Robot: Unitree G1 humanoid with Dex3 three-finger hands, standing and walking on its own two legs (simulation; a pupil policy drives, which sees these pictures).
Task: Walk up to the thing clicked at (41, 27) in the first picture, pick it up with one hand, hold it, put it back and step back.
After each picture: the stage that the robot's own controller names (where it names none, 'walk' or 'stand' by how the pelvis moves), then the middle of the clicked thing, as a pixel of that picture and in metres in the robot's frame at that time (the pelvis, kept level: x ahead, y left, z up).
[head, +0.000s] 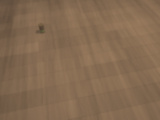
stand; (41, 28) +1.63 +0.58 -0.72
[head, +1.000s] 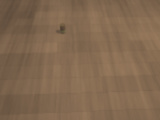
walk; (62, 28) +1.56 +0.28 -0.69
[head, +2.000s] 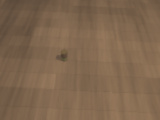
walk; (64, 55) +1.05 +0.21 -0.71
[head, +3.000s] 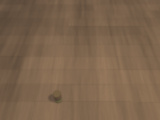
walk; (57, 96) +0.61 +0.23 -0.71
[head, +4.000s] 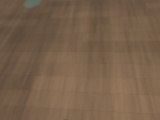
walk; out of the picture +0.40 +0.24 -0.70
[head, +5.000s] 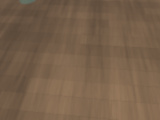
stand; out of the picture +0.34 +0.19 -0.72
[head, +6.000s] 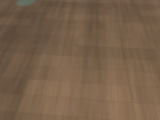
stand; out of the picture +0.35 +0.20 -0.72
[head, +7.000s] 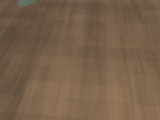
stand; out of the picture +0.34 +0.21 -0.73
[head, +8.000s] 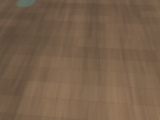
stand; out of the picture +0.34 +0.21 -0.73
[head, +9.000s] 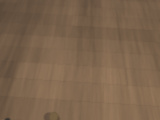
go down; (54, 118) +0.35 +0.21 -0.69
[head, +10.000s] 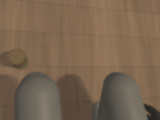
go down; (18, 59) +0.40 +0.26 -0.28
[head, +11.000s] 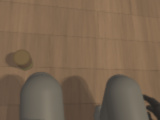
close in; (23, 60) +0.40 +0.26 -0.29
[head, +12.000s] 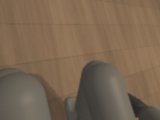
close in; out of the picture +0.38 +0.29 -0.21
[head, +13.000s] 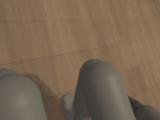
close; out of the picture +0.37 +0.30 -0.22
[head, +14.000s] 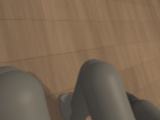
lift; out of the picture +0.36 +0.30 -0.23
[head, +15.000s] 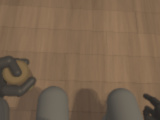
lift; (21, 78) +0.32 +0.23 -0.03
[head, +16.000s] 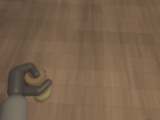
hold; (39, 85) +0.33 +0.18 +0.00
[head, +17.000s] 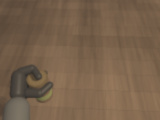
hold; (40, 87) +0.33 +0.17 +0.00
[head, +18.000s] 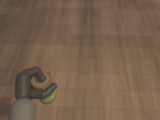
crouch; (44, 88) +0.33 +0.16 -0.01
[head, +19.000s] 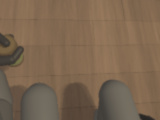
crouch; (10, 52) +0.43 +0.25 -0.10
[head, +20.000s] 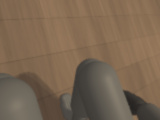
lower; out of the picture +0.39 +0.32 -0.22
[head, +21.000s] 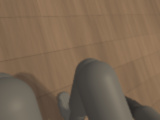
lower; out of the picture +0.39 +0.32 -0.22
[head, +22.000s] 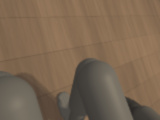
lower; out of the picture +0.39 +0.32 -0.22
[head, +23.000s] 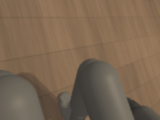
lower; out of the picture +0.39 +0.32 -0.22
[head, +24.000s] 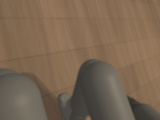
open; out of the picture +0.38 +0.30 -0.22
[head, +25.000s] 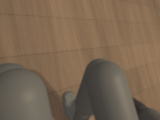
stand; out of the picture +0.38 +0.29 -0.22
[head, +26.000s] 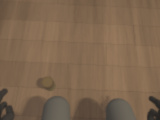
walk; (49, 84) +0.41 +0.23 -0.48
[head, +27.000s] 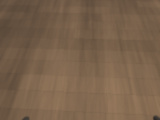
stand; out of the picture +0.36 +0.20 -0.66
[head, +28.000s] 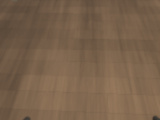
stand; out of the picture +0.36 +0.21 -0.67
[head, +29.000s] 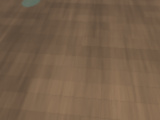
stand; out of the picture +0.37 +0.19 -0.72
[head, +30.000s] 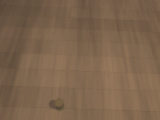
walk; (59, 104) +0.43 +0.17 -0.70
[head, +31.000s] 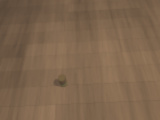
walk; (62, 80) +0.68 +0.25 -0.70
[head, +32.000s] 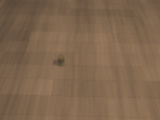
stand; (61, 60) +0.99 +0.24 -0.70
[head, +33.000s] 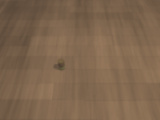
stand; (61, 64) +0.98 +0.25 -0.72
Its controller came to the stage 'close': yes
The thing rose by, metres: 0.70
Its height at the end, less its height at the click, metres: +0.00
